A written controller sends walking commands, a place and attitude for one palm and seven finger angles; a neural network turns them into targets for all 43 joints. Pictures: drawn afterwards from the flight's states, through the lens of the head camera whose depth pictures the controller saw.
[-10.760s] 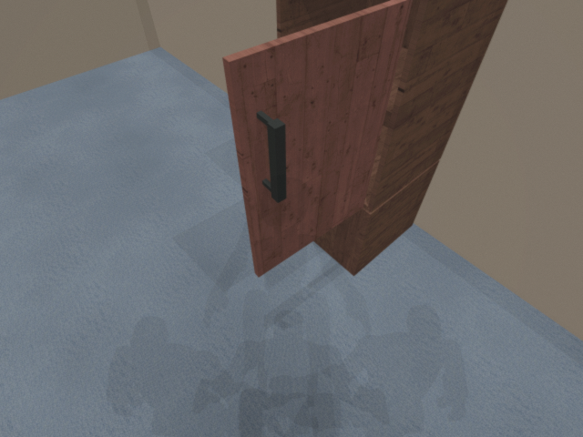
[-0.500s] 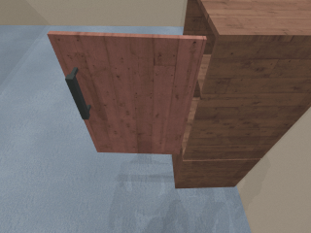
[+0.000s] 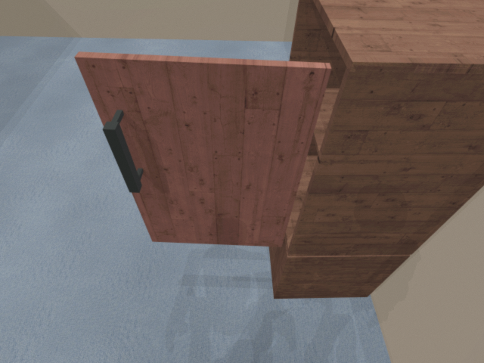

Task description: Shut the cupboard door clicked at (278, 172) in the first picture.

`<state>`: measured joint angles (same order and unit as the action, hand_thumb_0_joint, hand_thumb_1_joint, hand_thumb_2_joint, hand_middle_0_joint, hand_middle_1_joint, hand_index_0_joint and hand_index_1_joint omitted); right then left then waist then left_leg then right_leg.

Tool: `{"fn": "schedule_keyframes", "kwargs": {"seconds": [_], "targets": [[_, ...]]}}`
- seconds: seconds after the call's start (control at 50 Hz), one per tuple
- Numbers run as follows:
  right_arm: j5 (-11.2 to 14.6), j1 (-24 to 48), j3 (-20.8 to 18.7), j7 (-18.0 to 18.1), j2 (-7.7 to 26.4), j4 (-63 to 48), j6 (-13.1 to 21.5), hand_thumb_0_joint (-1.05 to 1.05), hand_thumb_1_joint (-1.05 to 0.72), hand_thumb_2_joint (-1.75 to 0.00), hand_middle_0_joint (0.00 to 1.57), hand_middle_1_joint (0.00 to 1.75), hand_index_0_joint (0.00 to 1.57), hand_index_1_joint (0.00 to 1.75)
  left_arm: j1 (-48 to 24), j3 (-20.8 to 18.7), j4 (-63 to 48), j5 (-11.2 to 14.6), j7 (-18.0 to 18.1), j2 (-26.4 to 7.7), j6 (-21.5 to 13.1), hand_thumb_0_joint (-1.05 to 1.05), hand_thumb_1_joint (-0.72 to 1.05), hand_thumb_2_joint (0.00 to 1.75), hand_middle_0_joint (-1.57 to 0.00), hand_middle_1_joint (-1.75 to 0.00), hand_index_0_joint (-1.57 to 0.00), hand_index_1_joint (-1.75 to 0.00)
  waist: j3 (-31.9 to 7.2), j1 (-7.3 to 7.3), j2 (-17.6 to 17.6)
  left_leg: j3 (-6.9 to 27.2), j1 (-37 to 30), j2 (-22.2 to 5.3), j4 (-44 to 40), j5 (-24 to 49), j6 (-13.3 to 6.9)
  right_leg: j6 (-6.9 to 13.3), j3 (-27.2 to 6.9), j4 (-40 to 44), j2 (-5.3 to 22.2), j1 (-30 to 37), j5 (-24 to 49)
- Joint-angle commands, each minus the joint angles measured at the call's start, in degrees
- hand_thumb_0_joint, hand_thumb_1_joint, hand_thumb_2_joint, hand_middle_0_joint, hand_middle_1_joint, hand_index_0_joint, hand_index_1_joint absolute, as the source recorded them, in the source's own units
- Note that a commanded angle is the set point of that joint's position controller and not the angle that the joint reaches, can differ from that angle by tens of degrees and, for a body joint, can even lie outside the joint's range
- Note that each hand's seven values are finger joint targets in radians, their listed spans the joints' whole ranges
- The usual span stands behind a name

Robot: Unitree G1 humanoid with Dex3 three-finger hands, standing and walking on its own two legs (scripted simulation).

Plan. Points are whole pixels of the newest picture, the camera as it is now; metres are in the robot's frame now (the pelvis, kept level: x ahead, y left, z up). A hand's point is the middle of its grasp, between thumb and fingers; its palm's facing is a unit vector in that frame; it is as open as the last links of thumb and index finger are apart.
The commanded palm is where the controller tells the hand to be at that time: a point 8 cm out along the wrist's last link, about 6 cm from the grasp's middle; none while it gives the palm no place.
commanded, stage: look again from close up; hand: left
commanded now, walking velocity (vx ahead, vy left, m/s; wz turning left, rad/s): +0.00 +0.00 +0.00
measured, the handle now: (127, 153) +0.47 +0.26 +0.06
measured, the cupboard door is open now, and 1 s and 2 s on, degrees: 87 87 87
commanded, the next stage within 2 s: shuffle to correct the standing spot in 0.48 s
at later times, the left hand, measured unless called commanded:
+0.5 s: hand out of the picture -0.01 +0.23 -0.18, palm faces -0.04 -0.98 -0.21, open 7.4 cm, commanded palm none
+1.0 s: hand out of the picture -0.05 +0.21 -0.19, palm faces -0.02 -0.99 -0.16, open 7.4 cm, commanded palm none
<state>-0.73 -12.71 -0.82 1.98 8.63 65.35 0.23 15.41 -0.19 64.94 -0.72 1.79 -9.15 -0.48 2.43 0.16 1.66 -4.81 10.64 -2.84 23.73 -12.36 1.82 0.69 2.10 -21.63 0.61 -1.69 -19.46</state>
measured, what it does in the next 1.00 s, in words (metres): stands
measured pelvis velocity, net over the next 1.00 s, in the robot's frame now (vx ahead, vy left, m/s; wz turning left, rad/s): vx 0.01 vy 0.04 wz -0.04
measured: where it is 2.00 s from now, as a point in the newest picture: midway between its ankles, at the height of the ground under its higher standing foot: outside the picture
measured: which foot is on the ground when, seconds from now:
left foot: down 0.00-1.00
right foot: down 0.00-1.00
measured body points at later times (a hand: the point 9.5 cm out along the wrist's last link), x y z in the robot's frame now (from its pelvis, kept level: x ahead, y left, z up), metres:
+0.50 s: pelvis -0.04 +0.04 -0.01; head -0.02 +0.05 +0.44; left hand -0.01 +0.28 -0.16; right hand +0.00 -0.19 -0.16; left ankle +0.00 +0.14 -0.74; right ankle -0.09 -0.10 -0.74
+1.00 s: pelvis +0.01 +0.04 -0.02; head +0.03 +0.06 +0.43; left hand -0.05 +0.26 -0.18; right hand +0.01 -0.19 -0.17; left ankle +0.00 +0.14 -0.74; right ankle -0.08 -0.10 -0.73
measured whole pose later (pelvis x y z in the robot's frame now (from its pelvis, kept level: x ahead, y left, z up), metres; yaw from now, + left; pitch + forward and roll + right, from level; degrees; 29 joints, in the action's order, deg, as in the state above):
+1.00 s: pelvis +0.01 +0.04 -0.02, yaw -3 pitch +0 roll +1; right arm -1.0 -16.0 0.2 0.2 9.5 61.8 1.8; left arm 23.3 0.0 63.4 -1.4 0.8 -9.8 -0.3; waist 2.5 0.7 2.8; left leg -7.9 15.2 -1.0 35.7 -20.2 -2.1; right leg -0.9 -0.3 -38.0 3.5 -9.5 -25.0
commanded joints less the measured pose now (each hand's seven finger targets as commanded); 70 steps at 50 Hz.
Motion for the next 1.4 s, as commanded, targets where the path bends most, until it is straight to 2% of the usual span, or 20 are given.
{"fn": "schedule_keyframes", "kwargs": {"seconds": [0.0,0.02,0.08,0.16,0.22,0.3,0.56,0.7,0.8,0.86,0.9,0.94,0.98,1.02,1.06,1.08,1.1,1.18,1.26,1.38], "targets": [[0.45,1.69,-0.93,-0.45,7.39,-6.02,1.37,0.00,-0.90,-0.90,0.20,0.30,0.20,0.30,8.94,-0.57,-1.20,-1.08,2.95,-6.06,-2.53,0.00,0.90,0.90,-0.20,-0.30,-0.20,-0.30,1.56,1.43,-3.13,0.22,-2.28,-3.25,13.57,20.44,-1.06,-2.11,-8.81,2.65,8.54,-11.35,47.00],[-0.06,-1.42,-0.54,-0.61,5.94,-8.31,1.16,0.00,-0.90,-0.90,0.20,0.30,0.20,0.30,7.37,-1.50,-3.14,-1.13,2.94,-9.02,-2.79,0.00,0.90,0.90,-0.20,-0.30,-0.20,-0.30,1.03,-1.74,-3.71,0.30,1.46,-1.24,10.65,14.81,-1.05,-0.40,-6.82,-1.88,9.81,-5.32,60.43],[-0.16,-6.85,-1.08,-0.32,7.06,-8.12,1.47,0.00,-0.90,-0.90,0.20,0.30,0.20,0.30,6.89,-1.13,-6.03,-0.01,2.09,-8.12,-2.91,0.00,0.90,0.90,-0.20,-0.30,-0.20,-0.30,-11.82,-1.77,3.50,1.06,-3.00,-1.80,10.00,19.95,-3.57,1.33,-4.07,-10.66,7.40,0.09,57.61],[-0.10,-3.86,-0.81,-0.41,7.13,-9.73,0.52,0.00,-0.90,-0.90,0.20,0.30,0.20,0.30,6.32,-0.68,-7.53,-0.18,1.76,-6.78,-1.34,0.00,0.90,0.90,-0.20,-0.30,-0.20,-0.30,-0.88,-0.60,1.22,2.62,-0.13,-3.37,7.62,16.19,-3.37,1.65,-4.77,-5.75,5.59,-8.92,31.15],[-0.24,-3.16,-0.60,-0.64,7.77,-9.53,0.58,0.00,-0.90,-0.90,0.20,0.30,0.20,0.30,5.38,-0.47,-8.06,-0.34,1.40,-7.11,-0.59,0.00,0.90,0.90,-0.20,-0.30,-0.20,-0.30,-0.45,-0.43,-3.10,4.05,-0.58,-3.84,5.60,18.40,-3.87,1.41,-4.13,-5.36,4.03,-9.85,18.56],[-0.21,-1.71,-0.77,-1.07,8.85,-10.22,0.06,0.00,-0.90,-0.90,0.20,0.30,0.20,0.30,3.82,-0.23,-8.75,-0.23,0.92,-7.32,0.17,0.00,0.90,0.90,-0.20,-0.30,-0.20,-0.30,4.15,-0.33,-1.80,6.09,3.50,-3.62,0.10,0.03,-4.13,1.05,-4.51,-2.30,3.38,-13.33,1.32],[0.01,-2.79,-0.59,-1.36,9.44,-8.42,0.90,0.00,-0.90,-0.90,0.20,0.30,0.20,0.30,5.64,0.17,-7.42,-0.26,0.37,-7.84,-0.33,0.00,0.90,0.90,-0.20,-0.30,-0.20,-0.30,-0.46,-0.02,-2.24,6.48,0.53,-3.94,-3.74,-0.88,-4.29,0.22,-4.25,-0.98,4.38,-11.89,4.64],[-0.46,-3.16,-1.14,-1.96,9.97,-7.32,-0.56,0.00,-0.90,-0.90,0.20,0.30,0.20,0.30,9.00,-0.22,-5.65,-0.85,-0.45,-6.90,-0.02,0.00,0.90,0.90,-0.20,-0.30,-0.20,-0.30,5.72,0.65,-3.20,7.59,6.59,-4.19,-6.19,-23.32,-5.12,1.51,-3.27,-2.09,2.74,-16.10,-12.31],[-0.22,-3.74,-0.67,-2.06,7.53,-7.33,0.58,0.00,-0.90,-0.90,0.20,0.30,0.20,0.30,9.89,-0.89,-4.97,-0.42,-0.64,-8.08,-0.93,0.00,0.90,0.90,-0.20,-0.30,-0.20,-0.30,4.92,0.18,2.88,2.36,5.64,-0.77,3.67,-12.78,-4.27,3.52,-9.28,1.78,6.28,-15.75,-10.58],[-0.14,-3.60,-0.25,-1.95,6.36,-7.26,1.67,0.00,-0.90,-0.90,0.20,0.30,0.20,0.30,11.18,-1.57,-4.21,-0.45,-0.44,-8.78,-1.28,0.00,0.90,0.90,-0.20,-0.30,-0.20,-0.30,3.29,0.31,6.88,-1.34,7.69,0.98,9.09,-4.69,-4.08,4.34,-10.09,-0.27,7.94,-9.81,3.95],[-0.03,-5.00,-0.15,-1.67,6.93,-6.50,2.24,0.00,-0.90,-0.90,0.20,0.30,0.20,0.30,11.48,-1.64,-4.04,-0.38,-0.37,-8.39,-1.28,0.00,0.90,0.90,-0.20,-0.30,-0.20,-0.30,1.74,-0.43,2.79,-0.72,3.13,0.02,7.59,1.90,-4.70,3.52,-6.61,-5.33,6.66,-10.20,12.19],[-0.27,-11.46,-0.75,-0.86,9.85,-3.75,2.56,0.00,-0.90,-0.90,0.20,0.30,0.20,0.30,9.29,-1.15,-5.14,-0.40,-0.40,-6.56,-1.44,0.00,0.90,0.90,-0.20,-0.30,-0.20,-0.30,-1.48,-3.11,-9.13,6.74,-9.98,-6.22,4.65,18.41,-8.24,1.32,0.92,-19.25,1.85,-18.94,14.08],[-0.46,-14.76,-0.50,-0.01,10.31,-2.49,2.08,0.00,-0.90,-0.90,0.20,0.30,0.20,0.30,4.62,-0.31,-7.13,-0.10,0.16,-3.75,-1.34,0.00,0.90,0.90,-0.20,-0.30,-0.20,-0.30,0.14,-3.27,-14.40,14.78,-12.17,-15.72,-0.98,37.67,-14.69,0.26,2.35,-30.49,0.79,-27.46,-14.75],[-0.44,-7.75,0.20,0.14,8.38,-4.34,1.54,0.00,-0.90,-0.90,0.20,0.30,0.20,0.30,5.18,-0.32,-6.60,0.01,0.16,-2.22,-0.71,0.00,0.90,0.90,-0.20,-0.30,-0.20,-0.30,3.69,0.18,-8.72,9.14,-2.29,-13.52,0.07,36.94,-13.13,0.27,1.32,-19.98,3.11,-19.18,-11.77],[0.40,-2.34,0.43,0.13,7.23,-5.54,1.30,0.00,-0.90,-0.90,0.20,0.30,0.20,0.30,11.50,-0.51,-3.82,-0.10,0.29,-3.29,-1.28,0.00,0.90,0.90,-0.20,-0.30,-0.20,-0.30,-0.04,3.06,-2.24,3.27,1.67,-6.12,5.96,24.17,-6.46,-0.49,-2.05,-2.96,4.10,-8.18,14.72],[0.70,-2.83,0.52,-0.08,5.89,-6.09,1.28,0.00,-0.90,-0.90,0.20,0.30,0.20,0.30,11.13,-0.59,-3.66,-0.01,0.50,-6.16,-1.79,0.00,0.90,0.90,-0.20,-0.30,-0.20,-0.30,-1.25,1.62,2.84,1.43,4.25,-3.28,5.06,10.77,-3.63,1.21,-7.47,-2.38,8.91,-5.72,29.48],[0.73,-4.30,0.41,-0.44,4.98,-5.77,0.97,0.00,-0.90,-0.90,0.20,0.30,0.20,0.30,8.90,-0.50,-4.21,0.16,0.41,-7.94,-1.56,0.00,0.90,0.90,-0.20,-0.30,-0.20,-0.30,-1.17,0.23,2.06,0.58,3.90,-1.46,2.60,-0.79,-2.44,3.15,-8.73,-2.28,12.59,-7.29,30.32],[0.42,-4.43,-0.21,-0.26,4.14,-4.87,-0.02,0.00,-0.90,-0.90,0.20,0.30,0.20,0.30,7.54,-0.93,-5.10,-0.02,1.36,-8.26,-1.33,0.00,0.90,0.90,-0.20,-0.30,-0.20,-0.30,-2.12,0.56,7.88,-0.49,3.63,-1.14,4.62,5.10,-1.92,2.82,-6.41,-6.89,12.28,-2.92,55.75],[0.12,-4.11,-1.04,0.02,5.69,-5.99,-0.37,0.00,-0.90,-0.90,0.20,0.30,0.20,0.30,5.82,-1.89,-7.64,-0.09,1.60,-9.37,-0.41,0.00,0.90,0.90,-0.20,-0.30,-0.20,-0.30,-5.51,0.77,1.30,-0.38,0.46,-2.45,6.13,19.04,-2.10,3.15,-5.23,-9.75,10.99,-3.44,51.39],[-0.23,-2.19,-1.45,-0.40,6.94,-8.06,-0.68,0.00,-0.90,-0.90,0.20,0.30,0.20,0.30,0.97,-1.78,-10.82,-0.26,1.06,-7.99,0.68,0.00,0.90,0.90,-0.20,-0.30,-0.20,-0.30,-4.04,0.28,-3.20,2.64,-2.02,-5.17,2.48,18.88,-3.89,1.27,-3.38,-7.54,6.73,-10.63,22.85]]}}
